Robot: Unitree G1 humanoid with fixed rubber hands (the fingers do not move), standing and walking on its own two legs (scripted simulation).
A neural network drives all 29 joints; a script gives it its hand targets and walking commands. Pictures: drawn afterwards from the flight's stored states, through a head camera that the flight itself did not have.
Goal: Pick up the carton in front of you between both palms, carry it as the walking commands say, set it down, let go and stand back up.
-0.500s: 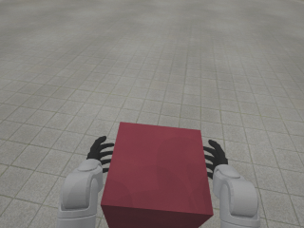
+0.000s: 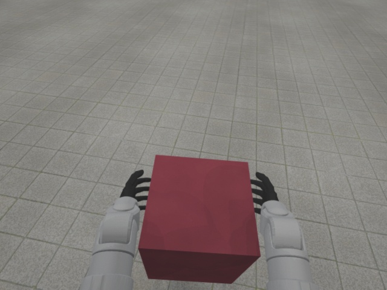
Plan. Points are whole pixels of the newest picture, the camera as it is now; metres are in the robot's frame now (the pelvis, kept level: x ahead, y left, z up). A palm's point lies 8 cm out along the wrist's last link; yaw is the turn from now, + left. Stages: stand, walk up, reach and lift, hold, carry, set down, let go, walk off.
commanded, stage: carry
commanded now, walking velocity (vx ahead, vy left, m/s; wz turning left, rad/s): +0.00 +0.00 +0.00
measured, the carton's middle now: (195, 223) +0.29 +0.01 -0.05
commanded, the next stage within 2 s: none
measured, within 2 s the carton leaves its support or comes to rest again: neither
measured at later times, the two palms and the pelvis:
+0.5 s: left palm (123, 203) +0.28 +0.16 +0.04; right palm (264, 205) +0.29 -0.14 +0.04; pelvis +0.00 +0.01 +0.00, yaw +0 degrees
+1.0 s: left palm (130, 185) +0.32 +0.15 +0.05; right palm (267, 190) +0.32 -0.15 +0.05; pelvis +0.04 +0.00 +0.01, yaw -1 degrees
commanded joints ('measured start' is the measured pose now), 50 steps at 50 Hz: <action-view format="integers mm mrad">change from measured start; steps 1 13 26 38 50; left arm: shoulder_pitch -470 -406 -437 -446 -481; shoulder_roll -876 -889 -896 -904 -886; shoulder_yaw -500 -565 -571 -570 -569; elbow -40 -126 -127 -125 -133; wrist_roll -250 -280 -288 -289 -296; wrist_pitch -102 -40 -42 -41 -54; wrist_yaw -246 -240 -241 -244 -239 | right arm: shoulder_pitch -419 -348 -366 -370 -389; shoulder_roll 885 899 906 915 902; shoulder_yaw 501 554 554 551 575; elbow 3 -68 -64 -55 -84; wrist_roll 232 263 268 268 269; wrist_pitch -93 -30 -31 -31 -37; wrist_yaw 232 229 231 235 222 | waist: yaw -1 -2 -1 -2 -25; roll -10 -2 4 6 99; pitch -220 -249 -224 -222 -108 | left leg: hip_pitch -92 -72 -81 -82 324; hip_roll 114 117 122 124 267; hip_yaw -97 -90 -96 -95 -202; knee -116 -76 -94 -94 -303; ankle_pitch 213 324 310 326 439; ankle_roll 12 11 16 15 122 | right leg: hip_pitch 239 232 218 215 -152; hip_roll -78 -80 -74 -73 46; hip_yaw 109 96 91 86 -8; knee -28 -2 -11 -10 60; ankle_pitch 166 244 190 187 -232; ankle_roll -6 -11 -1 4 17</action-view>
